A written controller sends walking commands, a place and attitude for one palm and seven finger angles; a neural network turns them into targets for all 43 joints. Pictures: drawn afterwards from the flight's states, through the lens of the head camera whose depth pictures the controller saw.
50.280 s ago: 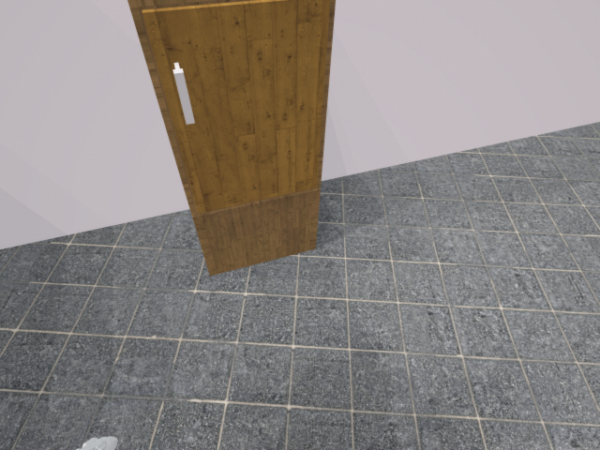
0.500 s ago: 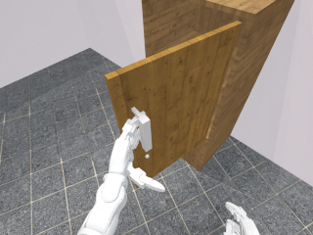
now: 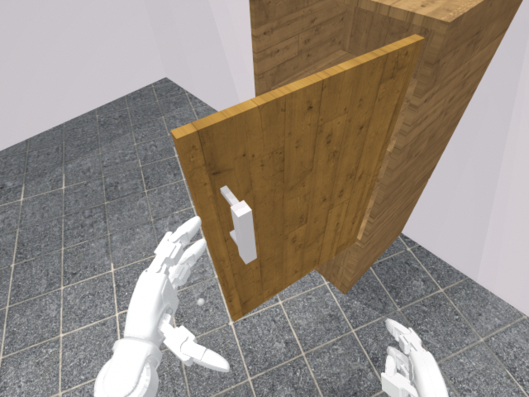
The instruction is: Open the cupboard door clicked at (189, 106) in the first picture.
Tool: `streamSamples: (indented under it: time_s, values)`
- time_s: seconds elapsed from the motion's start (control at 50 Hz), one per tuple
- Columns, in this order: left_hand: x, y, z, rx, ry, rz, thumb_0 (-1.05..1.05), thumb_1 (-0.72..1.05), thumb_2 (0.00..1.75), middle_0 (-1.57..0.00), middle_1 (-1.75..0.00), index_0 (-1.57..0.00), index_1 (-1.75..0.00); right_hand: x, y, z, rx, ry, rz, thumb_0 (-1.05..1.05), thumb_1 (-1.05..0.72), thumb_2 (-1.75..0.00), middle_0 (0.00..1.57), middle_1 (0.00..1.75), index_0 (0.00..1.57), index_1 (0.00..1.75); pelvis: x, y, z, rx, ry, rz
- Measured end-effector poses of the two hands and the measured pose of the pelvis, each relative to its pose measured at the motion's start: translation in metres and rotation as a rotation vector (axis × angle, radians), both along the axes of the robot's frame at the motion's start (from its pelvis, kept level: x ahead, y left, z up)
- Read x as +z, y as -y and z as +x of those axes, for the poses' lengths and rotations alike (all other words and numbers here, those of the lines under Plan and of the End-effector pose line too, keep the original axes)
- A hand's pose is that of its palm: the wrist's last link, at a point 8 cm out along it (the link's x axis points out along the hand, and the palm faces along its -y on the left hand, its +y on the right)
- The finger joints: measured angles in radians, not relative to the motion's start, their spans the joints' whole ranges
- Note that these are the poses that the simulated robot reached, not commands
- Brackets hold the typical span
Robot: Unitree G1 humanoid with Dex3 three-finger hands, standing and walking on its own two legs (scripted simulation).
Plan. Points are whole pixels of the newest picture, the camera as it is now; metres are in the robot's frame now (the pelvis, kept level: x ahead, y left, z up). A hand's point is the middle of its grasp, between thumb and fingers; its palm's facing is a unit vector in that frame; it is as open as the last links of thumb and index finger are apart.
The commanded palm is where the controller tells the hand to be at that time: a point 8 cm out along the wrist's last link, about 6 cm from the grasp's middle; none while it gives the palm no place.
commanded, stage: slide the hand sideways off the handle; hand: left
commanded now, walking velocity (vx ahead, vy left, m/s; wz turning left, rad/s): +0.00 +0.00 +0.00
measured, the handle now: (238, 225) +0.35 +0.07 +0.08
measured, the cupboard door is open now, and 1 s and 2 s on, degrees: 80 80 80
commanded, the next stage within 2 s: draw the hand back to the body in 0.22 s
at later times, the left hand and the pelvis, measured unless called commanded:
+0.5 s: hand (164, 312) +0.21 +0.14 +0.09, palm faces -0.09 -0.99 -0.07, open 16.3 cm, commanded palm +0.18 +0.21 +0.10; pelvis -0.01 +0.01 +0.00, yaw +0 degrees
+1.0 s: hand (77, 306) +0.20 +0.22 +0.14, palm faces +0.20 -0.94 -0.28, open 15.1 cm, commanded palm +0.16 +0.27 +0.16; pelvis +0.00 +0.03 +0.02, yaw +0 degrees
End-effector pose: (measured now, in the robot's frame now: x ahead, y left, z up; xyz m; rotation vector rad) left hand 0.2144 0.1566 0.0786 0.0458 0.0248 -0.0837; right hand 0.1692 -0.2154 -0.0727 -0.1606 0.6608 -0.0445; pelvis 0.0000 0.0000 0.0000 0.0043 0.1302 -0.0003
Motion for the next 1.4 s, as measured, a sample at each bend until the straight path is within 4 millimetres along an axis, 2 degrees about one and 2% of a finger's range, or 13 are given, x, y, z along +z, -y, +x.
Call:
streamSamples:
  time_s: [0.28,0.4,0.6,0.84,0.92,1.04,1.24,1.4]
  values:
    - [-0.001,-0.027,-0.019,0.002,0.006,0.007,-0.01,-0.5,0.3,-0.16,-0.3,-0.15,-0.3,-0.005,0.011,-0.011,-0.014,0.016,-0.031,0.01,-0.9,-0.9,0.2,0.3,0.2,0.3,-0.006,0.003,-0.006,0.012,-0.009,-0.008]
    - [0.001,-0.029,-0.02,-0.02,0.022,0.001,-0.01,-0.5,0.3,-0.16,-0.3,-0.15,-0.3,-0.003,0.01,-0.016,-0.024,0.032,-0.038,0.01,-0.9,-0.9,0.2,0.3,0.2,0.3,-0.007,-0.002,-0.01,0.01,-0.005,-0.013]
    - [0.027,-0.054,-0.025,0.015,0.047,0.023,-0.01,-0.5,0.3,-0.16,-0.3,-0.15,-0.3,0.008,-0.005,-0.017,-0.035,0.067,-0.018,0.01,-0.9,-0.9,0.2,0.3,0.2,0.3,0.001,-0.011,-0.007,0.003,0.03,-0.02]
    - [0.05,-0.084,-0.04,0.033,0.053,0.039,-0.01,-0.47,0.31,-0.16,-0.3,-0.15,-0.3,0.025,-0.023,0.0,0.002,0.13,-0.023,0.01,-0.9,-0.9,0.2,0.3,0.2,0.3,0.01,-0.023,-0.004,0.011,0.075,-0.03]
    - [0.064,-0.098,-0.045,0.169,0.058,0.185,-0.01,-0.4,0.35,-0.16,-0.3,-0.16,-0.3,0.031,-0.028,0.004,0.001,0.121,-0.042,0.01,-0.9,-0.9,0.2,0.3,0.2,0.3,0.016,-0.025,-0.002,0.003,0.103,-0.03]
    - [0.076,-0.116,-0.051,0.321,0.057,0.269,-0.01,-0.23,0.42,-0.17,-0.3,-0.16,-0.3,0.035,-0.035,0.004,0.01,0.073,-0.054,0.01,-0.9,-0.9,0.2,0.3,0.2,0.3,0.028,-0.03,0.0,0.001,0.14,-0.029]
    - [0.102,-0.14,-0.046,0.402,0.107,0.346,0.0,0.11,0.56,-0.18,-0.3,-0.18,-0.3,0.036,-0.039,0.006,0.015,0.021,-0.051,0.01,-0.9,-0.9,0.2,0.3,0.2,0.3,0.039,-0.035,0.008,-0.007,0.179,-0.023]
    - [0.122,-0.155,-0.046,0.449,0.158,0.394,0.0,0.38,0.68,-0.19,-0.3,-0.19,-0.3,0.04,-0.035,0.012,0.008,0.012,-0.048,0.01,-0.9,-0.9,0.2,0.3,0.2,0.3,0.044,-0.034,0.012,-0.016,0.193,-0.023]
